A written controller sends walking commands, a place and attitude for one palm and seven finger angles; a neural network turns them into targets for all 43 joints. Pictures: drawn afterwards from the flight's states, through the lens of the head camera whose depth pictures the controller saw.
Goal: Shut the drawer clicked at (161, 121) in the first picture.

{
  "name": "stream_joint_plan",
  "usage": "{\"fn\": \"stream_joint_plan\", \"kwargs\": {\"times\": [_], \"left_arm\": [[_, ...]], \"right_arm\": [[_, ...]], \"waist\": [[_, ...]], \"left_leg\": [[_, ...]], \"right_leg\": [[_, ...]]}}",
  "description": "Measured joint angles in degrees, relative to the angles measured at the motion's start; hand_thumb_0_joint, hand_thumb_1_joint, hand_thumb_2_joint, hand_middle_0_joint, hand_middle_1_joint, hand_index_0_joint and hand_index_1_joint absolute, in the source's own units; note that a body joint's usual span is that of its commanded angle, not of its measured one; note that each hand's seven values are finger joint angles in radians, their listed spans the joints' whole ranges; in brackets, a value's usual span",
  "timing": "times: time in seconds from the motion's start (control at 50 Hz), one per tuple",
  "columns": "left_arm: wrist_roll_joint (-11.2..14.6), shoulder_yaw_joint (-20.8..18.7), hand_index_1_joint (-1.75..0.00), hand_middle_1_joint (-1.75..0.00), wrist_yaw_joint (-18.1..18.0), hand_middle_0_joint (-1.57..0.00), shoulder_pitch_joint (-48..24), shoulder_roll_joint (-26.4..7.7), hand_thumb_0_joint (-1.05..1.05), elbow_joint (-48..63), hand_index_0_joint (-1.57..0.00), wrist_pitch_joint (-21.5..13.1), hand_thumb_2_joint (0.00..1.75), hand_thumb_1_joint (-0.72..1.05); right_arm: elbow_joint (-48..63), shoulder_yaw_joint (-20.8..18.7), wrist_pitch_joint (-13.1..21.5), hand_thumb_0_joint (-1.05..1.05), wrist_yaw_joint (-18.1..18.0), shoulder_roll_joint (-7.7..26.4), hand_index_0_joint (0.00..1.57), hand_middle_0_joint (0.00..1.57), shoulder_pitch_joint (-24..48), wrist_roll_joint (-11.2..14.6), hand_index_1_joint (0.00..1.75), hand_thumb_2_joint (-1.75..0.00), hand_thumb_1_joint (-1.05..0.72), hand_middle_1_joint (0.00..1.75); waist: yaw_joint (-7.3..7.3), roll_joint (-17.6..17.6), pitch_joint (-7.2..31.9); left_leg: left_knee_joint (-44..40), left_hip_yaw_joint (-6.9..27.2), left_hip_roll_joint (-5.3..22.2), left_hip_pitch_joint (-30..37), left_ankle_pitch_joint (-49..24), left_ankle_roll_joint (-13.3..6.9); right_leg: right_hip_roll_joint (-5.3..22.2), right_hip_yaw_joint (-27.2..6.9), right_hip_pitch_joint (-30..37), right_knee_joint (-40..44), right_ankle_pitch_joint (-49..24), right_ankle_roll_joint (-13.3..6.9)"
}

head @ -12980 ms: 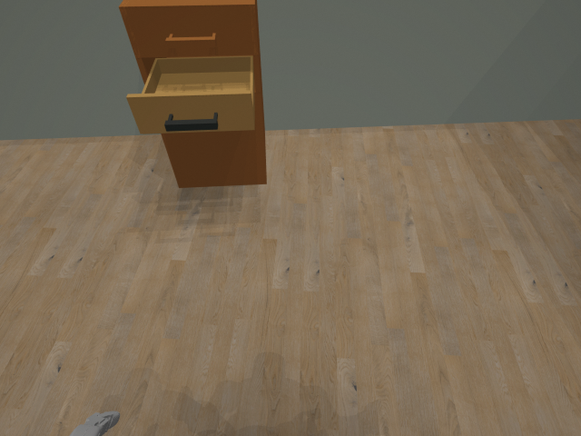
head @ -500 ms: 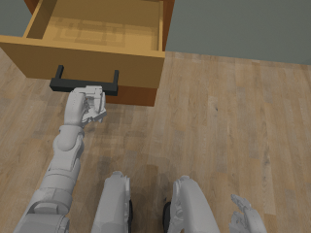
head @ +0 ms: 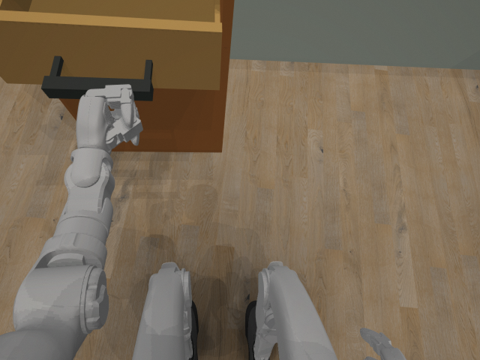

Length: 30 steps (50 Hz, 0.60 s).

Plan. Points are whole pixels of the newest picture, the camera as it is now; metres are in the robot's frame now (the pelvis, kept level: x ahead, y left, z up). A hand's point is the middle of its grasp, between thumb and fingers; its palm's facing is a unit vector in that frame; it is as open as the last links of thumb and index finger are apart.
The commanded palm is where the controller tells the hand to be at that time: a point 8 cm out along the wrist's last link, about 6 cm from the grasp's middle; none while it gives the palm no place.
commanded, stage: push the drawer shut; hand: left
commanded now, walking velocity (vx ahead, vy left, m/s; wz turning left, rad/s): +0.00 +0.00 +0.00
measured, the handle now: (102, 77) +0.57 +0.21 +0.02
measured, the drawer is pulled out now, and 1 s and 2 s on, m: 0.12 0.01 0.00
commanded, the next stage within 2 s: pull the fist back off the drawer in 1.32 s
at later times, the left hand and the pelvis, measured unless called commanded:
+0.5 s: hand (135, 95) +0.54 +0.16 +0.01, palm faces -0.03 -1.00 -0.06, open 3.0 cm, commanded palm +0.54 +0.18 +0.02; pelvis +0.00 +0.00 -0.01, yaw -2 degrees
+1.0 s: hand (136, 65) +0.59 +0.16 +0.01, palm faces -0.01 -1.00 -0.05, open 3.1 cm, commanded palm +0.61 +0.15 +0.02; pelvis -0.01 +0.01 -0.02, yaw -4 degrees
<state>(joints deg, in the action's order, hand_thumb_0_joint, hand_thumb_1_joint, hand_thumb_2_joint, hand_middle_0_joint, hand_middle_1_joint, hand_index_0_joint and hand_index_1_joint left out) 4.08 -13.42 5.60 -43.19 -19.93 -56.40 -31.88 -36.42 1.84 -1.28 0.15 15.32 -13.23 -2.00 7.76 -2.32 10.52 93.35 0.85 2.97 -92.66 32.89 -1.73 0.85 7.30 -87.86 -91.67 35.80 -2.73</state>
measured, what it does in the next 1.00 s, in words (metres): stands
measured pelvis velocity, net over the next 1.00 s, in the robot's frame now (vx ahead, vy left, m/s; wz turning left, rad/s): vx -0.01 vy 0.01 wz -0.07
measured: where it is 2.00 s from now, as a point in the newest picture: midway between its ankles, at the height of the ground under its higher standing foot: (222, 351)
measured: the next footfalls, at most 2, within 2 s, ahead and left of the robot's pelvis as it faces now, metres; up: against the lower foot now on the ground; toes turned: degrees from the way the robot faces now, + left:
none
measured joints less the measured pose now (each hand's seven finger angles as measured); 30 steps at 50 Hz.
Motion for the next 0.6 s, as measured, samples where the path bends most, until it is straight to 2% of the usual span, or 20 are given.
{"fn": "stream_joint_plan", "kwargs": {"times": [0.38, 0.6], "left_arm": [[-1.26, -4.66, -1.6, -1.6, 3.11, -1.4, -7.57, -4.62, -0.01, -5.37, -1.4, 1.19, 0.94, 0.78], [-2.51, -4.83, -1.6, -1.6, 2.89, -1.4, -13.35, -7.83, -0.02, -8.53, -1.4, 3.17, 0.92, 0.73]], "right_arm": [[0.94, 0.5, -3.09, 0.0, 0.68, -0.18, 0.2, 0.2, -0.23, -0.56, 0.3, -0.9, -0.91, 0.3], [1.06, 1.3, -3.34, 0.0, 0.79, -0.1, 0.2, 0.2, -0.91, -1.07, 0.3, -0.9, -0.91, 0.3]], "waist": [[1.64, 0.1, -0.76], [3.33, -0.03, -1.13]], "left_leg": [[0.95, 0.72, 0.88, -1.93, 0.91, 0.4], [2.58, 1.25, 0.8, -4.76, 0.71, -0.19]], "right_leg": [[-1.02, 0.52, -1.85, -0.29, 0.37, -0.38], [-0.97, 1.0, -4.02, -1.09, -0.13, 0.13]]}}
